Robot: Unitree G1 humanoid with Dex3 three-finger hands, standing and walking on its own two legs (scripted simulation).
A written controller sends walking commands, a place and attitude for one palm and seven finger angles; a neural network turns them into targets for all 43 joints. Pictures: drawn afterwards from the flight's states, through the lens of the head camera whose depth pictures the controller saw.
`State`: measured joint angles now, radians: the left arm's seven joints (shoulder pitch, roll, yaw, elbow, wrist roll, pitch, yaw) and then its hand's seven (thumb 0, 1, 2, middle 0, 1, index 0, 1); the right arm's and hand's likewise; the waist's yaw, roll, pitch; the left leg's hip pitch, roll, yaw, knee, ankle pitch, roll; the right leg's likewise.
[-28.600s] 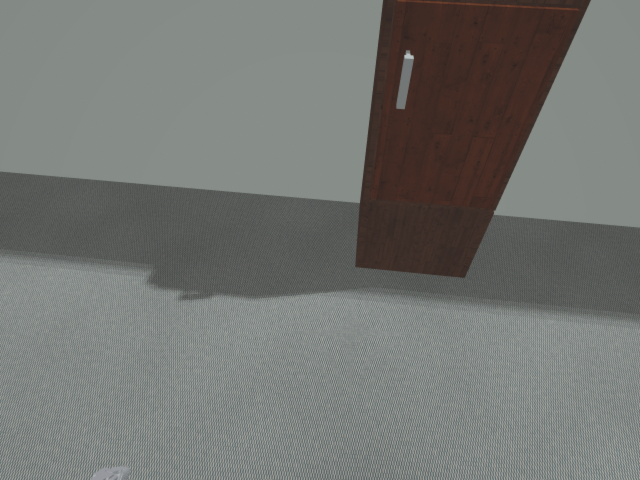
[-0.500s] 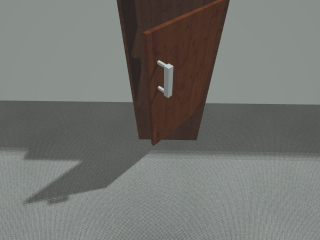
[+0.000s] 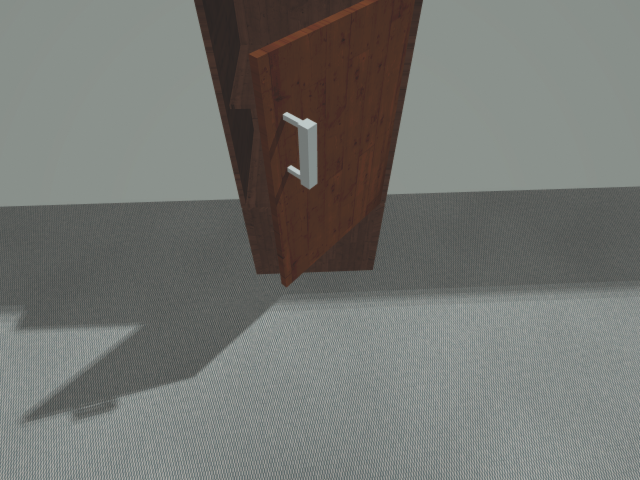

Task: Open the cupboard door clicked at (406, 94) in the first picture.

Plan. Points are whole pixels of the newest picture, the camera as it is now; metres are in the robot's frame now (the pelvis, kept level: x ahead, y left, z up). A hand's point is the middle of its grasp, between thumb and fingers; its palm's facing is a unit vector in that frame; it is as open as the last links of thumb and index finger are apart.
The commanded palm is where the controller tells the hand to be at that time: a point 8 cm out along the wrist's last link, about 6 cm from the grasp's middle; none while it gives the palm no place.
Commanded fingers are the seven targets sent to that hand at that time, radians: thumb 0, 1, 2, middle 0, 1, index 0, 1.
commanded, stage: walk to a spot facing it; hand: left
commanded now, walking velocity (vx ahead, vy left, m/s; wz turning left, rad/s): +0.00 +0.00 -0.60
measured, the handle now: (299, 150) +0.61 +0.08 +0.05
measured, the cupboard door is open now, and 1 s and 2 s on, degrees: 46 46 46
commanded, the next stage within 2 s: none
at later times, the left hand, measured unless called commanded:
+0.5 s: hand out of the picture +0.11 +0.14 -0.16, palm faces -0.21 -0.93 -0.30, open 7.4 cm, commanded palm none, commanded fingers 0.00 0.90 0.90 -0.20 -0.30 -0.20 -0.30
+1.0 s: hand (249, 438) +0.20 +0.13 -0.17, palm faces -0.47 -0.86 -0.22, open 7.4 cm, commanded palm none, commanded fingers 0.00 0.90 0.90 -0.20 -0.30 -0.20 -0.30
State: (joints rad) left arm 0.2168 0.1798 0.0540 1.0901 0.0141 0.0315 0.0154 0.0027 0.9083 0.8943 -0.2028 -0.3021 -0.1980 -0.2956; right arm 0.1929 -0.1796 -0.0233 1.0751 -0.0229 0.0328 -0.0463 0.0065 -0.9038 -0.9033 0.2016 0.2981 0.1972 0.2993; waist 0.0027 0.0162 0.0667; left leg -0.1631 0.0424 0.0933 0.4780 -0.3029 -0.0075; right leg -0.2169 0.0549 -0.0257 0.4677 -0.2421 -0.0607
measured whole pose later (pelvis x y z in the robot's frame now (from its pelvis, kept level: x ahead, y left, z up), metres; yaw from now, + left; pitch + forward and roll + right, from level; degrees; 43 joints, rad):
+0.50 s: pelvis -0.01 -0.05 -0.01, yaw -16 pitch +0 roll +2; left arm 0.17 0.20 0.08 0.94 0.02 0.02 0.02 0.00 0.91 0.89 -0.20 -0.30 -0.20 -0.30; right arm 0.13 -0.24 -0.07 0.95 -0.02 0.07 -0.03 0.01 -0.90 -0.90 0.20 0.30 0.20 0.30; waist 0.01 0.03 0.14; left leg -0.44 0.08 0.05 1.12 -0.49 -0.06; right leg -0.30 0.04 0.02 0.58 -0.29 -0.06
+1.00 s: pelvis +0.02 -0.02 +0.00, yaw -33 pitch +1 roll -2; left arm 0.18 0.27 0.10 0.91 0.02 0.06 -0.03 0.01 0.91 0.89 -0.20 -0.30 -0.20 -0.30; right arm 0.19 -0.18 -0.01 0.87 -0.04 0.02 -0.04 0.01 -0.90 -0.90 0.20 0.30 0.20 0.30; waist 0.04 -0.03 0.10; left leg -0.21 0.08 0.07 0.49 -0.28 -0.01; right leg -0.53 0.02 0.01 1.12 -0.44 0.06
